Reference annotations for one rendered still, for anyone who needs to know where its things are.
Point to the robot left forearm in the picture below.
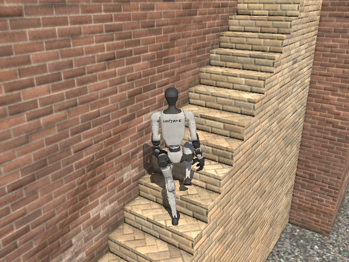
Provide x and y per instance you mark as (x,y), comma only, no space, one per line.
(156,145)

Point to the robot right hand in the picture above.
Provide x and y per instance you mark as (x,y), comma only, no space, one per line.
(201,163)

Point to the right robot shin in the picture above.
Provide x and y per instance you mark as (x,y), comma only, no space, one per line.
(188,167)

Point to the robot left upper arm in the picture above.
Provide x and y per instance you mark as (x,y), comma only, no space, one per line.
(155,125)

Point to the robot left hand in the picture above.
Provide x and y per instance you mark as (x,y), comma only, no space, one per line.
(158,153)

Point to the robot left foot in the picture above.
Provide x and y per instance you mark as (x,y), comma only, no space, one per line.
(175,220)

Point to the robot right forearm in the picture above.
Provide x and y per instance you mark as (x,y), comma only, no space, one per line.
(197,148)

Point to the robot right upper arm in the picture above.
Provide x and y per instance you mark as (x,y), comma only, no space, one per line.
(189,115)

